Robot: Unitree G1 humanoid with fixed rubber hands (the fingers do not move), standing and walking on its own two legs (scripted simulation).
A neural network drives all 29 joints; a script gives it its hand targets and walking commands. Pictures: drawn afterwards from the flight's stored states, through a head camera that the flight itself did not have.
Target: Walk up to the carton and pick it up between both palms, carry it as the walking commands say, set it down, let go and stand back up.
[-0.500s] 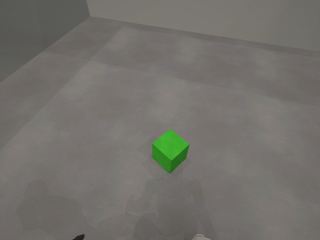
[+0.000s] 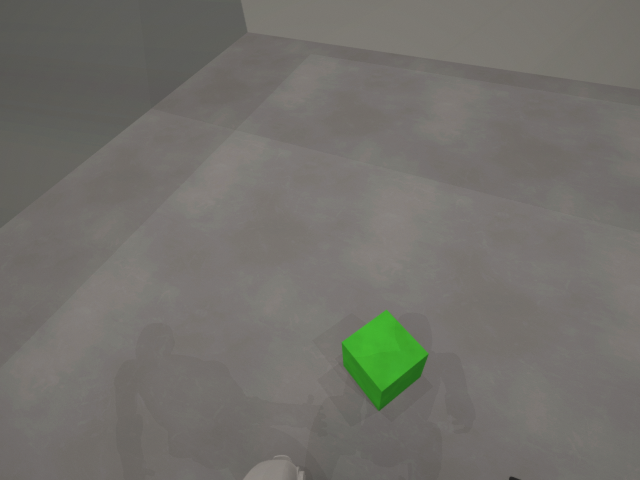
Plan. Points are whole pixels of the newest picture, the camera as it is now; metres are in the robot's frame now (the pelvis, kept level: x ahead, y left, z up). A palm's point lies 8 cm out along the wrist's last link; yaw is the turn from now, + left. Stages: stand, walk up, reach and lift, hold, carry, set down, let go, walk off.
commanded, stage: walk up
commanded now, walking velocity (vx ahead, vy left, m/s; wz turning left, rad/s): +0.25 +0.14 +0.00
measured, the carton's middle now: (382, 360) +0.55 -0.06 -0.69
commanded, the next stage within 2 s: none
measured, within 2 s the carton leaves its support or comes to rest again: neither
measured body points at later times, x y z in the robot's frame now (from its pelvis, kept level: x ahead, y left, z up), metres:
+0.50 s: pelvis +0.06 +0.04 -0.01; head +0.09 +0.05 +0.44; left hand +0.16 +0.29 -0.16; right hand +0.10 -0.21 -0.15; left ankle +0.12 +0.14 -0.74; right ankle +0.06 -0.07 -0.69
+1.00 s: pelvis +0.01 -0.05 +0.00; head +0.02 -0.07 +0.45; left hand +0.04 +0.16 -0.15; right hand +0.02 -0.29 -0.17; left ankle -0.04 +0.07 -0.74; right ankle +0.00 -0.13 -0.74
